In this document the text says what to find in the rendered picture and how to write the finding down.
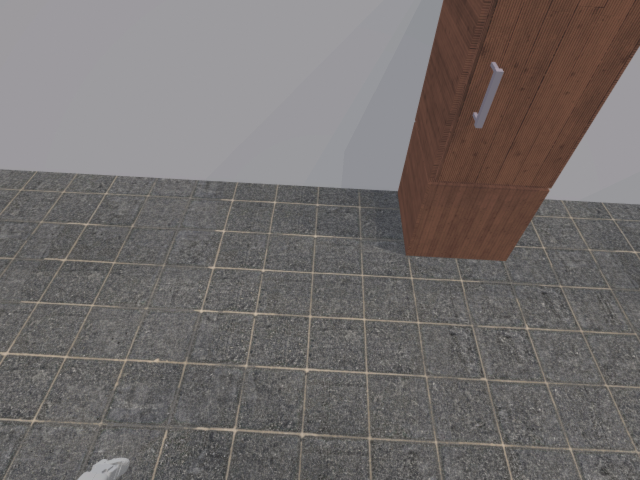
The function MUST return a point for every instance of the handle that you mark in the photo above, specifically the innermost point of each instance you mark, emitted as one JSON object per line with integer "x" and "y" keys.
{"x": 489, "y": 96}

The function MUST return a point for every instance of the cupboard door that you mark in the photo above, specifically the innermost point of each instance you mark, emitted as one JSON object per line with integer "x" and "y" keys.
{"x": 560, "y": 59}

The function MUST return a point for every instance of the robot left hand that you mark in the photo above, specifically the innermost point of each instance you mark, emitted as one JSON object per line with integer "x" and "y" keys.
{"x": 107, "y": 469}

